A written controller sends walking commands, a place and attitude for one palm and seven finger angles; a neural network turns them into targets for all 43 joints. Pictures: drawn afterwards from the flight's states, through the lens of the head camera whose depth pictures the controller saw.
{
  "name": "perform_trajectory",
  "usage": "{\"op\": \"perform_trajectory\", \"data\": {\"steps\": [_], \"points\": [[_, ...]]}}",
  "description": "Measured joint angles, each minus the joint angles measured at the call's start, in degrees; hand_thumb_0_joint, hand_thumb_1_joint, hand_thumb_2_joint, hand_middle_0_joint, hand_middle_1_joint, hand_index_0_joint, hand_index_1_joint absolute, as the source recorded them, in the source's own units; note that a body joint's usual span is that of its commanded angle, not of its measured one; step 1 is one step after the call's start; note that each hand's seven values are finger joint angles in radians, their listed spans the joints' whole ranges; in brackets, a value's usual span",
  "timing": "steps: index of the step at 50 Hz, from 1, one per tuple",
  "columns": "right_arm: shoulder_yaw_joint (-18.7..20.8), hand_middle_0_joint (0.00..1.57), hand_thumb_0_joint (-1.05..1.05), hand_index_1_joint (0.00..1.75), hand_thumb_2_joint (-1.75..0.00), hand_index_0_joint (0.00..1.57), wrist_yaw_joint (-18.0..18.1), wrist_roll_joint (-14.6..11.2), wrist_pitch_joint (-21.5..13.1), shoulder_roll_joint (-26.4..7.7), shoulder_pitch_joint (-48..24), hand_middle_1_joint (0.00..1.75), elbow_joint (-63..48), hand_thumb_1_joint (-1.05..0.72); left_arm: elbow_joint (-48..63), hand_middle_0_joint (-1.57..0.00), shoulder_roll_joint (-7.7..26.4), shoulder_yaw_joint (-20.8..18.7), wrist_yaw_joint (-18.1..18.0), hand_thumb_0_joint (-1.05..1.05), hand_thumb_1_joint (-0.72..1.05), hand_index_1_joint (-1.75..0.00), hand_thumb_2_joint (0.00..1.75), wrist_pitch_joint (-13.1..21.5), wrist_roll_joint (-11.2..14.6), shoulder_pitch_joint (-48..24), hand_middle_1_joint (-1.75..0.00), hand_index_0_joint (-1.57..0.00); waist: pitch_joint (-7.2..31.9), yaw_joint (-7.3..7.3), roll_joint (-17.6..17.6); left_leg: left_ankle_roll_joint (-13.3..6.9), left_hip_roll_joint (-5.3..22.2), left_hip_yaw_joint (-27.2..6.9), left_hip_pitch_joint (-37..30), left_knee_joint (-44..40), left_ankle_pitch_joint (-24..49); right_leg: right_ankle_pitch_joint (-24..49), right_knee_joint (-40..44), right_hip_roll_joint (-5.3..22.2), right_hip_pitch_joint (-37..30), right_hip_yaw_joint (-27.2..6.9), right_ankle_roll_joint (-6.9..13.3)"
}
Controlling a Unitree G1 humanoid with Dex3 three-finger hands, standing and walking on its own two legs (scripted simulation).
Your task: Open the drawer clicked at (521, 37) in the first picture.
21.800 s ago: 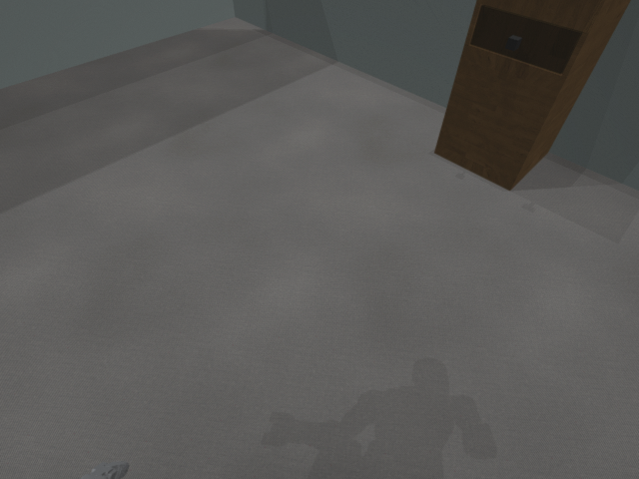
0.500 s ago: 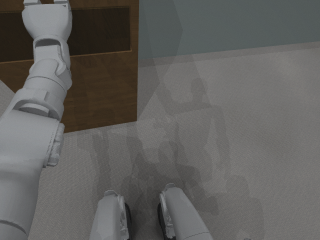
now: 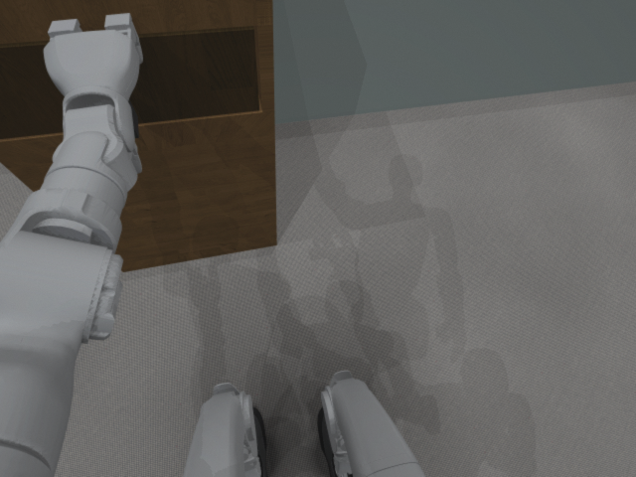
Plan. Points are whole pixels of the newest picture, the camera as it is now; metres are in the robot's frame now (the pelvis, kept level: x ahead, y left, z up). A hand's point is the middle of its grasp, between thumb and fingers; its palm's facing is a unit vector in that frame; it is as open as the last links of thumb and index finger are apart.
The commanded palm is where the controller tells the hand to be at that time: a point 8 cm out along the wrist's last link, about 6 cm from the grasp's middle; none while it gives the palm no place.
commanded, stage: lift the fingers back up to retry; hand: left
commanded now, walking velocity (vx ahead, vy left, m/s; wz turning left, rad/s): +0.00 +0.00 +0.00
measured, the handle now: (118, 108) +0.62 +0.19 +0.01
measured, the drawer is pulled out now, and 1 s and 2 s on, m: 0.00 0.00 0.00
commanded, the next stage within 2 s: re-aim the fingers above the handle in 0.54 s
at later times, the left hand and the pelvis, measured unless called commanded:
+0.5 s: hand (110, 101) +0.58 +0.17 +0.06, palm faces -0.08 -0.08 -0.99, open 13.2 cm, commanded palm +0.57 +0.16 +0.13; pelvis +0.08 +0.00 +0.08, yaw +1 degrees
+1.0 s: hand (108, 90) +0.58 +0.17 +0.08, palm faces -0.06 -0.04 -1.00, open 13.8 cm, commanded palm +0.56 +0.17 +0.13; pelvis +0.10 -0.01 +0.08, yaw +1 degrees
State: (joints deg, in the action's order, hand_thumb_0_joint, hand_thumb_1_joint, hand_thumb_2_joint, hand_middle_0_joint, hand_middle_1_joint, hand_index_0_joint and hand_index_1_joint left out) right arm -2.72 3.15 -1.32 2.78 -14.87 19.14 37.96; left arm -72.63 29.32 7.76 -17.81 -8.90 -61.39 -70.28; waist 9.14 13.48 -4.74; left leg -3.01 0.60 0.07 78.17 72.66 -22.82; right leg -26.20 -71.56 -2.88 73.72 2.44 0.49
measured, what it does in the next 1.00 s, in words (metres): rises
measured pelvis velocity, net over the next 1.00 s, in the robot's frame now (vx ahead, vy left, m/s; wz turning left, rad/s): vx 0.10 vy -0.01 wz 0.02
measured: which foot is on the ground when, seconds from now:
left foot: down 0.00-1.00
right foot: down 0.00-1.00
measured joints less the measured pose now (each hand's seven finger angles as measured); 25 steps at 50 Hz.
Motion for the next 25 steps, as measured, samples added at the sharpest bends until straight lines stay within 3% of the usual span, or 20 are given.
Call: {"op": "perform_trajectory", "data": {"steps": [3,6,11,17,25], "points": [[0.37,0.20,0.01,0.30,-0.89,0.20,-0.04,0.07,-0.46,0.23,0.64,0.30,-0.11,-0.91,-0.61,-0.30,0.95,-1.19,1.69,0.00,-0.49,-1.29,0.30,0.39,0.54,2.13,-1.23,-0.29,-0.48,0.23,-0.22,0.04,0.20,0.19,-1.42,-1.63,0.19,0.44,1.77,-0.23,-1.32,-0.29,-0.01],[1.31,0.20,0.01,0.30,-0.89,0.20,-0.07,0.37,-1.45,0.64,2.15,0.30,0.36,-0.91,2.84,-0.31,1.37,-2.73,2.41,0.00,-0.49,-1.26,0.30,3.19,1.31,6.26,-1.22,-0.30,-0.55,-0.33,-0.27,0.08,0.34,0.36,-2.91,-3.46,0.22,0.71,3.77,-0.42,-2.76,-0.58,0.00],[2.65,0.20,0.01,0.30,-0.89,0.20,-0.57,1.18,-1.96,1.27,4.30,0.30,3.28,-0.91,7.75,-0.33,-0.49,-3.84,-1.17,0.00,-0.49,-1.23,0.30,7.02,1.14,11.28,-1.22,-0.31,-0.48,-2.02,-0.14,0.32,0.26,-0.09,-6.93,-7.09,-0.02,0.79,8.14,-0.50,-7.17,-0.37,0.17],[3.75,0.20,0.01,0.30,-0.89,0.20,-1.55,2.18,-0.79,1.38,4.81,0.30,5.58,-0.91,7.78,-0.37,-4.59,-3.37,-5.17,0.00,-0.48,-1.23,0.30,4.85,0.70,15.24,-1.23,-0.37,-0.15,-2.88,-0.03,0.62,0.11,-0.67,-13.61,-12.46,-0.11,1.14,14.56,-0.56,-14.40,-0.14,0.37],[4.85,0.20,0.01,0.30,-0.89,0.20,-1.86,2.55,0.35,1.08,3.74,0.30,5.03,-0.91,8.12,-0.36,-7.73,-2.90,-5.29,0.00,-0.48,-1.23,0.30,3.76,1.91,20.19,-1.21,-0.44,0.18,-3.82,0.29,0.82,0.03,-0.36,-23.05,-19.10,-0.15,1.65,21.77,-0.60,-23.91,-0.81,0.51]]}}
